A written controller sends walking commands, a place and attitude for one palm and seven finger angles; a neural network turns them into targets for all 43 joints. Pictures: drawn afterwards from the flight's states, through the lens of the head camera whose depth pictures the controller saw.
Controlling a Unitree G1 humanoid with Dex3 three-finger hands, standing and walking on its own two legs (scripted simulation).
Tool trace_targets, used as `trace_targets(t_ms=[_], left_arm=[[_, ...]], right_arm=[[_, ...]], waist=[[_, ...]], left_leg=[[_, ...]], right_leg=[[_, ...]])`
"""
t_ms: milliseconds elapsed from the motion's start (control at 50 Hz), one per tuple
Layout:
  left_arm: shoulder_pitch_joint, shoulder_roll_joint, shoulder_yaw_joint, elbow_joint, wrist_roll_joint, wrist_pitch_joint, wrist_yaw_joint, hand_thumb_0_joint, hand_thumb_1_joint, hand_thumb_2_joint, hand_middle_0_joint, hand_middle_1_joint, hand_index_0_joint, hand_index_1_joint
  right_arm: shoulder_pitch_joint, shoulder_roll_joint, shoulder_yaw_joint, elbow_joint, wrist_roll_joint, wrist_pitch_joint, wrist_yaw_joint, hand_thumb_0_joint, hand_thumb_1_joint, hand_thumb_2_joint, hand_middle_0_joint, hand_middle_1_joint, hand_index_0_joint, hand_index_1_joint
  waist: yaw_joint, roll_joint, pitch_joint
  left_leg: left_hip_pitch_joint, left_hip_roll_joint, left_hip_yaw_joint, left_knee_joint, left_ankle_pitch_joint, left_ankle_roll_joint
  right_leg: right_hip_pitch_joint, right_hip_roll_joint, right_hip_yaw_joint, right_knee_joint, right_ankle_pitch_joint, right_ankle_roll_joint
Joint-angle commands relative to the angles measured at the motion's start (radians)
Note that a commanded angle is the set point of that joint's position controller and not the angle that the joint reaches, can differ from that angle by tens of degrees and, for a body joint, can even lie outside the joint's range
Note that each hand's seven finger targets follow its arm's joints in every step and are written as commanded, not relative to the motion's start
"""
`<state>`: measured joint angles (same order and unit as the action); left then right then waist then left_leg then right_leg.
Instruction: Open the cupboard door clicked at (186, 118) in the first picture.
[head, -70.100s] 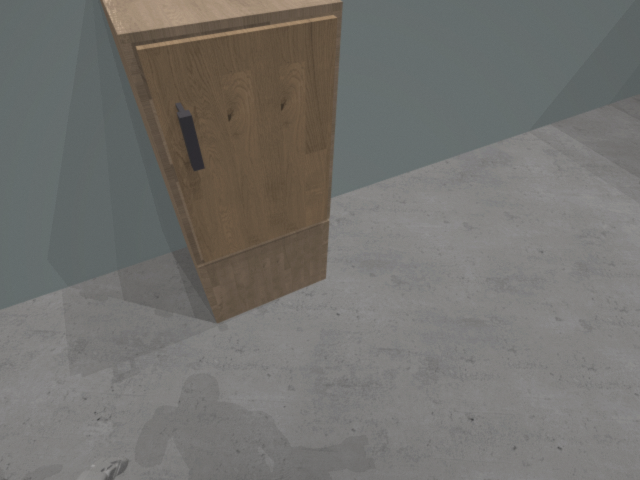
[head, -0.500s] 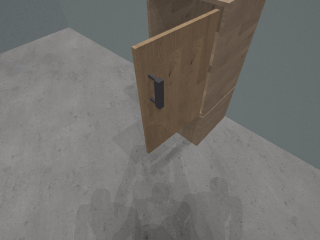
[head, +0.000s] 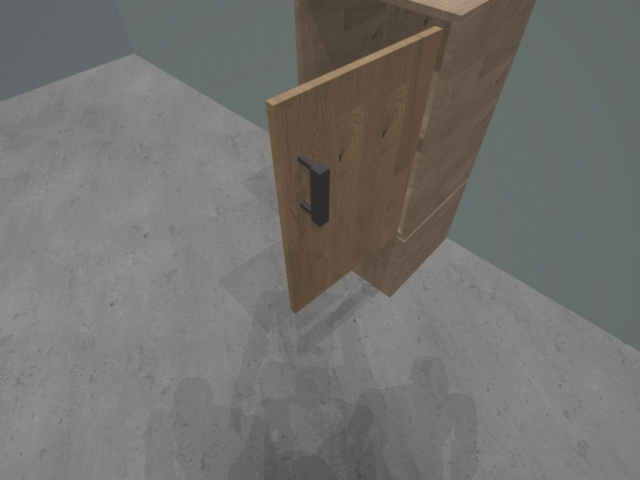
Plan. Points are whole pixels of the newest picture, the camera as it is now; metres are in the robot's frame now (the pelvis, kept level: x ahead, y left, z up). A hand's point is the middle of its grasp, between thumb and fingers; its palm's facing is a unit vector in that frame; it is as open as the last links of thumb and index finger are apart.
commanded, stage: look to check the result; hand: left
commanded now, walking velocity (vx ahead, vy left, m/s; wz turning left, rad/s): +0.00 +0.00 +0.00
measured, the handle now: (312, 190) +0.57 +0.05 +0.01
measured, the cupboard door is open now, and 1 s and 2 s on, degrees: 85 85 85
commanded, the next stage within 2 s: stand and wait in 0.52 s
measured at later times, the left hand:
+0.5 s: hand out of the picture +0.02 +0.16 -0.17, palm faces +0.04 -0.98 -0.20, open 7.4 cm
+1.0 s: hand out of the picture +0.01 +0.16 -0.17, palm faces +0.05 -0.98 -0.19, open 7.4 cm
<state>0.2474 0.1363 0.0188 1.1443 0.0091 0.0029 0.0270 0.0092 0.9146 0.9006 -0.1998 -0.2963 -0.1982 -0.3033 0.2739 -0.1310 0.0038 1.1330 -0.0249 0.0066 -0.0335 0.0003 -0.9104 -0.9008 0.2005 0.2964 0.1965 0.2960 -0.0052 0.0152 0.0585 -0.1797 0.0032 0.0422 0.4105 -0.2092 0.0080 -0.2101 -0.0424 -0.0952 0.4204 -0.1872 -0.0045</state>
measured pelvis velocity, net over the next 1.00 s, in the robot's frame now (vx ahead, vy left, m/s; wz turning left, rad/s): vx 0.01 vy -0.01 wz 0.01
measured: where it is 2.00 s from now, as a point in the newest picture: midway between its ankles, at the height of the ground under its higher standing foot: outside the picture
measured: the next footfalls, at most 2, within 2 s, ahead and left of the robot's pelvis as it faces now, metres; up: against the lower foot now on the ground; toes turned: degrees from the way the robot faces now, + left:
none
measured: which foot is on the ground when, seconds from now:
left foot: down 0.00-1.00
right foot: down 0.00-1.00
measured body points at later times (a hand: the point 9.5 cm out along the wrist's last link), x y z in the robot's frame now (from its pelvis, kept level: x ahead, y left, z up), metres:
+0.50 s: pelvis +0.01 -0.01 +0.00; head +0.03 -0.02 +0.45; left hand +0.02 +0.22 -0.16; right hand +0.00 -0.22 -0.17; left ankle +0.01 +0.11 -0.74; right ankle +0.03 -0.12 -0.74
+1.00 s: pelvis +0.01 -0.01 +0.00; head +0.03 -0.02 +0.45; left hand +0.01 +0.21 -0.16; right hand +0.00 -0.23 -0.16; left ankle +0.01 +0.11 -0.74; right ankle +0.03 -0.12 -0.74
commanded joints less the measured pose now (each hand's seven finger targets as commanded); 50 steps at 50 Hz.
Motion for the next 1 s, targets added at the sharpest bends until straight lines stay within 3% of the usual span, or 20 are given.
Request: trace_targets(t_ms=[0,160,300,980], left_arm=[[0.053,0.103,0.020,-0.019,0.002,-0.017,0.007,0.000,0.900,0.900,-0.200,-0.300,-0.200,-0.300],[0.060,0.100,0.016,-0.009,0.001,-0.018,0.007,0.000,0.900,0.900,-0.200,-0.300,-0.200,-0.300],[0.058,0.104,0.017,-0.008,0.001,-0.019,0.007,0.000,0.900,0.900,-0.200,-0.300,-0.200,-0.300],[0.057,0.113,0.017,-0.009,-0.001,-0.023,0.007,0.000,0.900,0.900,-0.200,-0.300,-0.200,-0.300]], right_arm=[[0.070,-0.092,-0.016,-0.018,0.000,-0.009,-0.002,0.000,-0.900,-0.900,0.200,0.300,0.200,0.300],[0.058,-0.093,-0.013,-0.011,0.000,-0.010,-0.004,0.000,-0.900,-0.900,0.200,0.300,0.200,0.300],[0.056,-0.094,-0.011,-0.008,0.001,-0.012,-0.004,0.000,-0.900,-0.900,0.200,0.300,0.200,0.300],[0.063,-0.099,-0.009,0.002,0.002,-0.009,-0.006,0.000,-0.900,-0.900,0.200,0.300,0.200,0.300]], waist=[[-0.002,-0.011,-0.004],[0.000,0.009,0.012],[0.002,-0.017,0.013],[0.004,-0.011,0.030]], left_leg=[[-0.034,0.091,-0.073,-0.096,0.055,0.015],[-0.022,0.090,-0.069,-0.104,0.068,0.013],[-0.016,0.092,-0.069,-0.104,0.088,0.012],[-0.014,0.088,-0.067,-0.106,0.080,0.006]], right_leg=[[0.026,-0.073,0.086,-0.084,0.003,-0.028],[0.026,-0.075,0.089,-0.094,0.016,-0.028],[0.038,-0.077,0.083,-0.099,0.028,-0.027],[0.048,-0.077,0.081,-0.126,0.011,-0.033]])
